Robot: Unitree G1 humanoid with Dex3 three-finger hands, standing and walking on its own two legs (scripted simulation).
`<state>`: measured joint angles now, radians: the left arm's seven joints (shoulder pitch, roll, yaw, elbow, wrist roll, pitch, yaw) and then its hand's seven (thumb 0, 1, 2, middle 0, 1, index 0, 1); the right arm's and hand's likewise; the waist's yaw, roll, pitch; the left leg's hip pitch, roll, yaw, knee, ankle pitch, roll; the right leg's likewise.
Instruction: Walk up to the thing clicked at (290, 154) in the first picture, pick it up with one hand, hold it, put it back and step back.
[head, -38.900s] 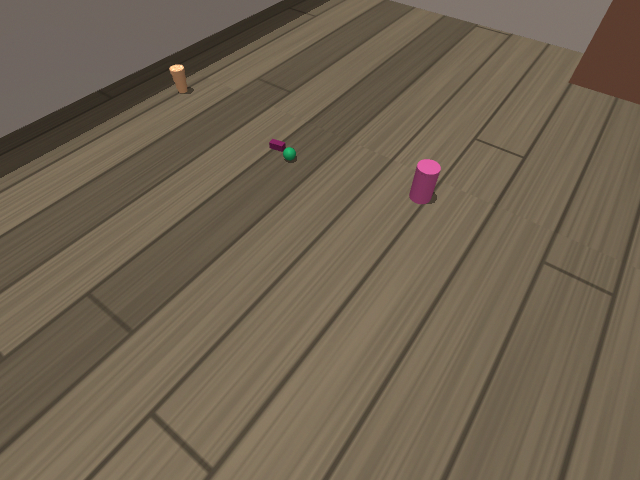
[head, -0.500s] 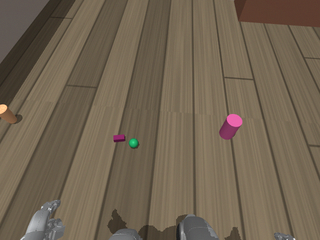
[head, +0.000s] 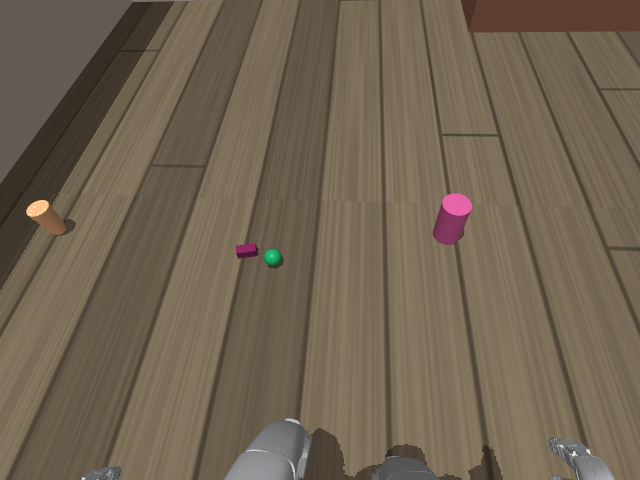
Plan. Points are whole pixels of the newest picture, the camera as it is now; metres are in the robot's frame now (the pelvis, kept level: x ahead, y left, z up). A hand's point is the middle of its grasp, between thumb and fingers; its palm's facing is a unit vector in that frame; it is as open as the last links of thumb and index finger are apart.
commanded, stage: step back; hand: left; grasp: from above
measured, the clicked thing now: (272, 257) +0.85 +0.24 -0.73
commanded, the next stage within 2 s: stand in 1.54 s
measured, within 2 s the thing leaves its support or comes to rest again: neither
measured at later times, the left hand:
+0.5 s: hand out of the picture -0.13 +0.28 -0.15, palm faces +0.02 -0.92 -0.40, open 7.3 cm
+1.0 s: hand out of the picture -0.19 +0.28 -0.14, palm faces +0.05 -0.92 -0.39, open 7.3 cm
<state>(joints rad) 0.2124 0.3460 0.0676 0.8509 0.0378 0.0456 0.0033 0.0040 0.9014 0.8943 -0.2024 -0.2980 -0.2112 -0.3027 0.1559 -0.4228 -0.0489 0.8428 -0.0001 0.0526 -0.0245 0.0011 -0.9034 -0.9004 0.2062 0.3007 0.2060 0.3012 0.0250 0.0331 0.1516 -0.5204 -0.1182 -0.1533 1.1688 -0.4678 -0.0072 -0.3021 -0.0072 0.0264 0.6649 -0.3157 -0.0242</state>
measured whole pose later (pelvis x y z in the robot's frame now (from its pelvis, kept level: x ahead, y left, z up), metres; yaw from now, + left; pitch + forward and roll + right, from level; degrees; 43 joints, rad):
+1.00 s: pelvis -0.24 +0.00 +0.01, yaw +3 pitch -3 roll +1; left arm 0.22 0.40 0.06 0.98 0.02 0.01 -0.01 0.00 0.90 0.89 -0.20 -0.30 -0.21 -0.30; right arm 0.24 -0.35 -0.06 0.97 -0.04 -0.04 0.03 0.00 -0.90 -0.90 0.21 0.30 0.21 0.30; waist 0.00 -0.03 0.08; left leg -0.22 -0.01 -0.01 0.54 -0.28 0.01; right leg -0.33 -0.02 0.02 0.87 -0.50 -0.04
